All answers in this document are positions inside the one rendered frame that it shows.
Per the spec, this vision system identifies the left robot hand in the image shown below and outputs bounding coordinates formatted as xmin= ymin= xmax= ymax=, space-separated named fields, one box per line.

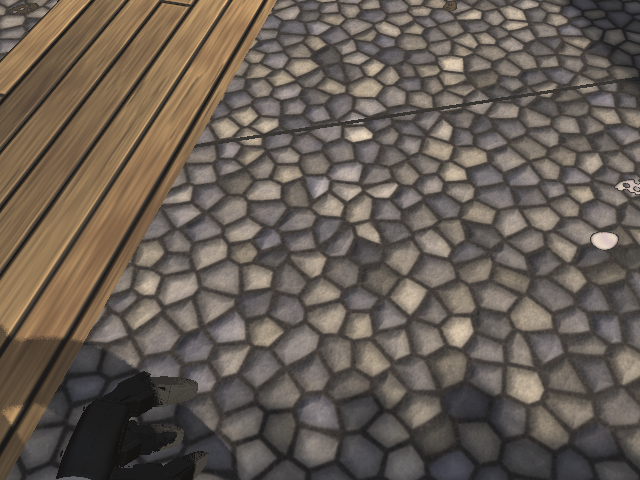
xmin=56 ymin=371 xmax=209 ymax=480

